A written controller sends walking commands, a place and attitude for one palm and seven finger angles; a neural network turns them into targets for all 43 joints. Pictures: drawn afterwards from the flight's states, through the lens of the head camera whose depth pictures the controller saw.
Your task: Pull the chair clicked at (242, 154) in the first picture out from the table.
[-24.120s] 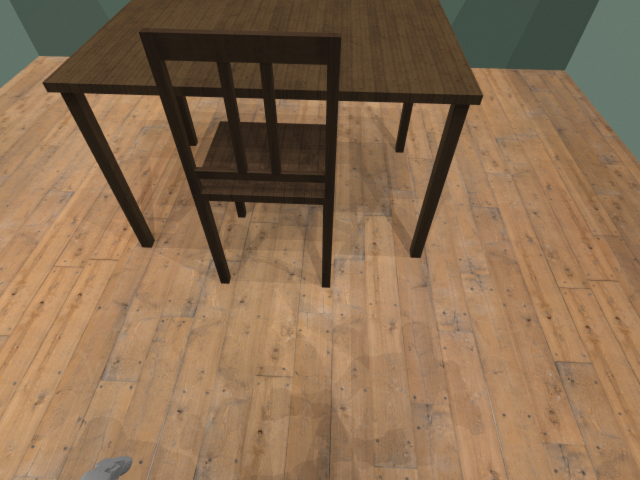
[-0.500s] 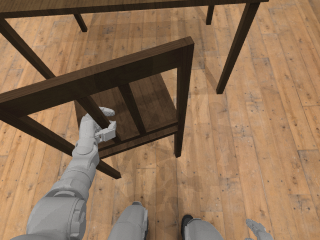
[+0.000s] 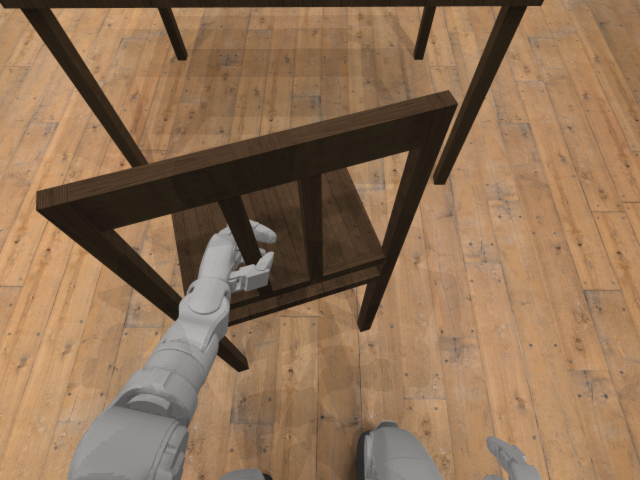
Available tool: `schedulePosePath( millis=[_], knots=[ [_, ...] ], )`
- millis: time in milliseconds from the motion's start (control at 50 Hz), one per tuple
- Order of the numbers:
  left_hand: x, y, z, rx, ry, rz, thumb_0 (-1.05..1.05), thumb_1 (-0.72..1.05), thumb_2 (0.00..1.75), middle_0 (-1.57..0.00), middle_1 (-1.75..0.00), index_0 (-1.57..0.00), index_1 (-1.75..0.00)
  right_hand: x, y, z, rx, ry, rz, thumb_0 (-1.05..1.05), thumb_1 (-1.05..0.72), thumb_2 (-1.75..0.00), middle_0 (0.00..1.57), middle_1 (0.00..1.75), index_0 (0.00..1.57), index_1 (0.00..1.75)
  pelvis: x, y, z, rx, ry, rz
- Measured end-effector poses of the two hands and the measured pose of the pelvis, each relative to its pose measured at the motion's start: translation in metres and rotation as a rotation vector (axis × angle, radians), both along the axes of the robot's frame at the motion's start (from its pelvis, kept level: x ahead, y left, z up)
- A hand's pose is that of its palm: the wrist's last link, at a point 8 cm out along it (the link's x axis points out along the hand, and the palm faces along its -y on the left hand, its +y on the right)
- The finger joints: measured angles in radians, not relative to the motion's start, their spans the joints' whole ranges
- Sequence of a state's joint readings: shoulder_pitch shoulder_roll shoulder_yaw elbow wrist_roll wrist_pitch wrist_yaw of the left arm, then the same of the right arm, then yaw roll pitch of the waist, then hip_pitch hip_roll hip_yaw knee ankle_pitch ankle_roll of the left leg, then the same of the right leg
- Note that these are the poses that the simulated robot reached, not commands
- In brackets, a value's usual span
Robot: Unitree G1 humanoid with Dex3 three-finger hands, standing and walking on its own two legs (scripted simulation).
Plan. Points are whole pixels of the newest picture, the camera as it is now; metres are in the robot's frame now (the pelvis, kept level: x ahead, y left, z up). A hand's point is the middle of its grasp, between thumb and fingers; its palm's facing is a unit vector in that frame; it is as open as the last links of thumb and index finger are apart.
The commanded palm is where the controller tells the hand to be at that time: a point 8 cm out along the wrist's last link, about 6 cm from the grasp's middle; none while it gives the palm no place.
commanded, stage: step backward, pulling the chair out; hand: left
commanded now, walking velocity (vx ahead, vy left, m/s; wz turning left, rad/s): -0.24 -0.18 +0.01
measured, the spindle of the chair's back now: (250, 251) +0.41 +0.11 -0.06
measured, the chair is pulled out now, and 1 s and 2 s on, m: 0.47 0.61 0.61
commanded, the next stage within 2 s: stop walking, hand still on the chair in 0.06 s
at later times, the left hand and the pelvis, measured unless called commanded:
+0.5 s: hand (247, 351) +0.26 +0.10 -0.05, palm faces -0.07 -0.99 -0.14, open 5.5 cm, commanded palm +0.25 +0.16 -0.04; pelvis -0.07 +0.01 +0.00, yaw +0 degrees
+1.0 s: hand (241, 370) +0.24 +0.11 -0.05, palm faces -0.09 -0.98 -0.15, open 5.5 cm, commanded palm +0.22 +0.16 -0.04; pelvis -0.06 +0.02 +0.01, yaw -1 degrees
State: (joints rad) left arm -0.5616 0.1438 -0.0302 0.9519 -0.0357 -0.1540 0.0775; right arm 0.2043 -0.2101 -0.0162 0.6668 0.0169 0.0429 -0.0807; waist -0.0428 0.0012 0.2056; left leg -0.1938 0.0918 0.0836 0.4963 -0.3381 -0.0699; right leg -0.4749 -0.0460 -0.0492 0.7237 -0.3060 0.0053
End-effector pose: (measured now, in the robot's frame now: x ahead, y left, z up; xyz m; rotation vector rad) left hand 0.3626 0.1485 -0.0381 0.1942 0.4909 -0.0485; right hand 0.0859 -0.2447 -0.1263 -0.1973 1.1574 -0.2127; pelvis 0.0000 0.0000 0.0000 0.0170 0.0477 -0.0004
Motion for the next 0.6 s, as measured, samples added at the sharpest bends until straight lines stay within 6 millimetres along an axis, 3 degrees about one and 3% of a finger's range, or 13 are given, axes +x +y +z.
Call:
schedulePosePath(
  millis=[60, 140, 260, 360, 480, 600],
  knots=[
    [-0.015, 0.003, 0.000, 0.009, 0.002, 0.020, 0.02, 0.64, 0.73, -0.19, -1.19, -0.50, -1.45, -0.020, 0.020, -0.015, 0.100, 0.032, 0.002, 0.00, -0.91, -0.90, 0.20, 0.30, 0.20, 0.30, -0.004, -0.006, -0.004, -0.006, -0.016, -0.006],
    [-0.031, 0.003, 0.002, 0.014, 0.023, 0.064, 0.03, 0.63, 0.75, -0.21, -1.15, -0.50, -1.45, -0.035, 0.007, -0.022, 0.092, 0.023, -0.032, -0.01, -0.95, -0.90, 0.21, 0.30, 0.21, 0.30, -0.023, -0.007, -0.001, -0.026, -0.046, -0.010],
    [-0.056, 0.002, 0.003, 0.007, 0.030, 0.081, 0.04, 0.64, 0.74, -0.20, -1.14, -0.50, -1.45, -0.054, -0.021, -0.002, -0.011, -0.041, -0.032, 0.00, -0.93, -0.90, 0.21, 0.30, 0.21, 0.30, -0.053, -0.004, 0.003, 0.029, -0.052, -0.007],
    [-0.079, 0.003, 0.001, -0.010, -0.004, 0.029, 0.04, 0.65, 0.74, -0.19, -1.19, -0.50, -1.45, -0.069, -0.028, 0.008, -0.101, -0.091, -0.027, 0.00, -0.92, -0.90, 0.20, 0.30, 0.20, 0.30, -0.069, 0.010, -0.006, -0.002, -0.055, 0.010],
    [-0.111, 0.007, 0.003, -0.034, 0.025, 0.020, 0.05, 0.67, 0.74, -0.14, -1.19, -0.50, -1.45, -0.082, -0.001, 0.008, -0.033, -0.058, -0.009, 0.01, -0.91, -0.90, 0.20, 0.30, 0.20, 0.30, -0.071, 0.011, -0.001, -0.008, -0.077, 0.007],
    [-0.132, 0.009, 0.004, -0.027, 0.030, 0.051, 0.06, 0.65, 0.76, -0.17, -1.16, -0.50, -1.45, -0.071, 0.024, -0.006, 0.081, -0.056, 0.021, 0.01, -0.90, -0.90, 0.20, 0.30, 0.20, 0.30, -0.064, 0.003, 0.001, -0.027, -0.088, 0.013]
  ],
)
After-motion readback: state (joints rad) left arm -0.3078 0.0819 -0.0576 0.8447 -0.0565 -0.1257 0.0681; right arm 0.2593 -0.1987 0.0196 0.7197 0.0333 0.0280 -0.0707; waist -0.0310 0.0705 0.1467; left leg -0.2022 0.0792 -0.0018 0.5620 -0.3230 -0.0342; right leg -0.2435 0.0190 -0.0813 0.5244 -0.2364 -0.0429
